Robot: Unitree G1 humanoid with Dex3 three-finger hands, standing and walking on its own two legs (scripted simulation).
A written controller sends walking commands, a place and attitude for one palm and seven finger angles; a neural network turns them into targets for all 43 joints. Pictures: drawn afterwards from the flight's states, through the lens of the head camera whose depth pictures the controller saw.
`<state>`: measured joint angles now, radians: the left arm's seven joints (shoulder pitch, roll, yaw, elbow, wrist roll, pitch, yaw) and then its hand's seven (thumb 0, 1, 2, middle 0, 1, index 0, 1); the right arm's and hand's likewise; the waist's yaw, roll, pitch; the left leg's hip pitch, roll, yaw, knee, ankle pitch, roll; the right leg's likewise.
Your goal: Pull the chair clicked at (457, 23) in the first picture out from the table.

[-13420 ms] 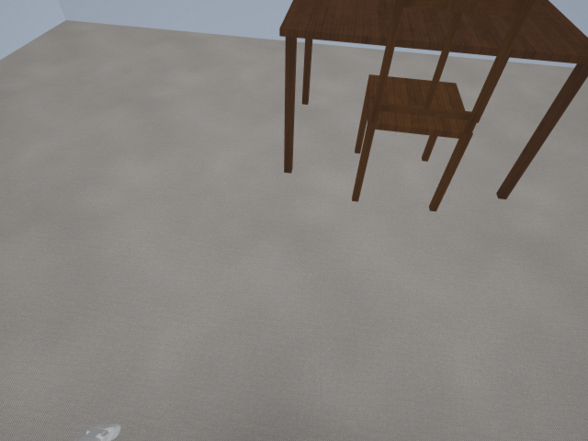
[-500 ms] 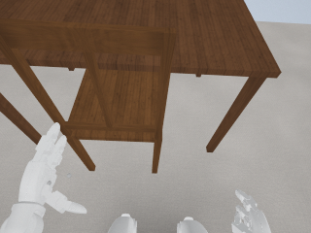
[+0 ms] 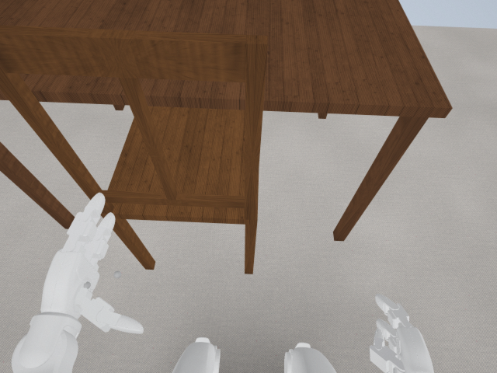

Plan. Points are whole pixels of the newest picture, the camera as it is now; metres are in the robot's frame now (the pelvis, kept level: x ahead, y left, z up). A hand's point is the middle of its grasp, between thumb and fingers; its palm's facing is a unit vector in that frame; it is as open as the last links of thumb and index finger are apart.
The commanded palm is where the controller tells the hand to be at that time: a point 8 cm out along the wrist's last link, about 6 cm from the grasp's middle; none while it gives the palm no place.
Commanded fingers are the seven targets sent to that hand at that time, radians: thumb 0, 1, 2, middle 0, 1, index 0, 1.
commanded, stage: aim the fingers beside a spindle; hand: left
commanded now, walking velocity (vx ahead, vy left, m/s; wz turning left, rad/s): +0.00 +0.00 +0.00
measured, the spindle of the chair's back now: (155, 149) +0.50 +0.20 +0.02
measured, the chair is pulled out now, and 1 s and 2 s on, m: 0.00 0.00 0.00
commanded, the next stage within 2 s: none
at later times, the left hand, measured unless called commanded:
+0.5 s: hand (130, 251) +0.29 +0.20 +0.02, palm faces -0.04 -1.00 -0.03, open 16.9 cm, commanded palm +0.28 +0.25 +0.03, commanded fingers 0.00 -0.50 0.30 -0.06 -0.08 -0.06 -0.08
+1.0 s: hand (151, 233) +0.34 +0.18 +0.00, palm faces -0.04 -1.00 -0.04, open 16.9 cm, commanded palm +0.32 +0.24 +0.00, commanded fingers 0.00 -0.50 0.30 -0.06 -0.08 -0.06 -0.08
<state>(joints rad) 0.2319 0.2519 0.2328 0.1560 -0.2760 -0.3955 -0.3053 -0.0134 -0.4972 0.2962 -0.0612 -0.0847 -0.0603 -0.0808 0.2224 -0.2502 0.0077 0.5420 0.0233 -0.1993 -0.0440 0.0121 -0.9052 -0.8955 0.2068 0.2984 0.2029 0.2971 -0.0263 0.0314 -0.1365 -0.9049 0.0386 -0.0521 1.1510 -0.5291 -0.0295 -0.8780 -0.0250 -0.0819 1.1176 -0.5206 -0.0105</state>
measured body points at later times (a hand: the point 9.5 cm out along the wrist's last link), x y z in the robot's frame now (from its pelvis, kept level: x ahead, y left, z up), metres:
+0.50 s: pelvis -0.01 +0.01 -0.01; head +0.09 +0.02 +0.43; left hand +0.29 +0.25 +0.02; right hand +0.14 -0.24 -0.10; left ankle +0.02 +0.14 -0.65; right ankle +0.01 -0.12 -0.65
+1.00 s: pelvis -0.01 +0.02 -0.02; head +0.10 +0.02 +0.41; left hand +0.33 +0.23 +0.00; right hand +0.13 -0.23 -0.13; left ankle +0.02 +0.14 -0.65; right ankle +0.01 -0.12 -0.65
